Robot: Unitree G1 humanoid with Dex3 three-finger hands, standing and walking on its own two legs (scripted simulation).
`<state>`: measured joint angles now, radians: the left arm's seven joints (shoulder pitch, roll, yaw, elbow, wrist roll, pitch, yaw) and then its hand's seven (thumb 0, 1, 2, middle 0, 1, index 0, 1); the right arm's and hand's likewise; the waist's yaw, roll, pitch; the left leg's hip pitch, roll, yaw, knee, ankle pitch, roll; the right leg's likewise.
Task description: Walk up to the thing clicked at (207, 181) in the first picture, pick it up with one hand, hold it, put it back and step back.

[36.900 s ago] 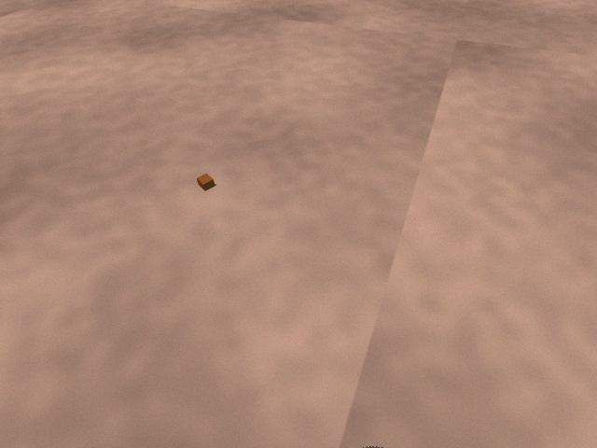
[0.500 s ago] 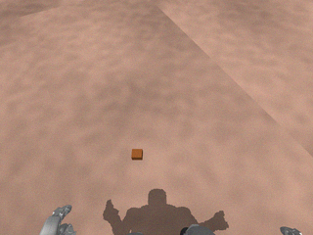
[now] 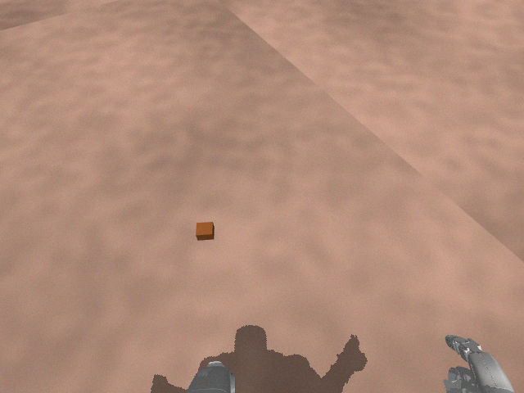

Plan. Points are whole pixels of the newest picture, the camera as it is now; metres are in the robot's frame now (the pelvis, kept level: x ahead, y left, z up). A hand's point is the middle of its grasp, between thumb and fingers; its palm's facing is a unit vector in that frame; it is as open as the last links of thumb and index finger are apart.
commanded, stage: step back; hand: left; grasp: from above
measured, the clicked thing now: (205, 231) +0.78 +0.29 -0.72
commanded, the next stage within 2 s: stand in 1.92 s
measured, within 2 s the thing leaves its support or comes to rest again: neither
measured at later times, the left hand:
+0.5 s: hand out of the picture -0.05 +0.24 -0.13, palm faces +0.12 -0.93 -0.36, open 7.4 cm
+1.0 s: hand out of the picture -0.29 +0.21 -0.11, palm faces +0.12 -0.88 -0.46, open 7.4 cm
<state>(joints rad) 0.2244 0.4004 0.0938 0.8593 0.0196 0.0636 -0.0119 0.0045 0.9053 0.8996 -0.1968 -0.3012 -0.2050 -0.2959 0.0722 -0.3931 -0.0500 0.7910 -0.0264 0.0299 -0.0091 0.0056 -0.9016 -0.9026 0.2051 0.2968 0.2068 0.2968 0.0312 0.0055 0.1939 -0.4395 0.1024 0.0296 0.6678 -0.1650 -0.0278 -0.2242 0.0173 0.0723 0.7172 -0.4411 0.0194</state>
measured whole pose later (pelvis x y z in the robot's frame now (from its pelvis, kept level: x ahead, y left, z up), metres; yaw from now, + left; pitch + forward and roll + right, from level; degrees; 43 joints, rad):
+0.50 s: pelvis -0.16 -0.03 +0.01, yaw +9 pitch -4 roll +0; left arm 0.09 0.37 0.06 0.79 0.02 0.09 0.01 0.00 0.90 0.90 -0.20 -0.30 -0.21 -0.30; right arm 0.23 -0.37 -0.04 0.89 -0.04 0.04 0.00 0.01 -0.91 -0.90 0.20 0.30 0.20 0.30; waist -0.03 -0.04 0.19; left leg -0.27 -0.03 -0.02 0.68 -0.34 0.03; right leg -0.49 0.03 0.04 0.98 -0.51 -0.01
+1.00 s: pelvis -0.30 -0.08 +0.02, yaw +6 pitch -2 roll +1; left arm 0.27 0.37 0.07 0.95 0.05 0.00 0.00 0.01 0.90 0.90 -0.20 -0.30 -0.21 -0.30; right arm 0.21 -0.42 -0.06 0.93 -0.02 0.06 0.01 0.01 -0.91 -0.90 0.20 0.30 0.20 0.30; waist 0.03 0.07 0.06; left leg -0.39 -0.04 -0.13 0.94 -0.42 -0.02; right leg -0.25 -0.03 0.01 0.64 -0.35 0.00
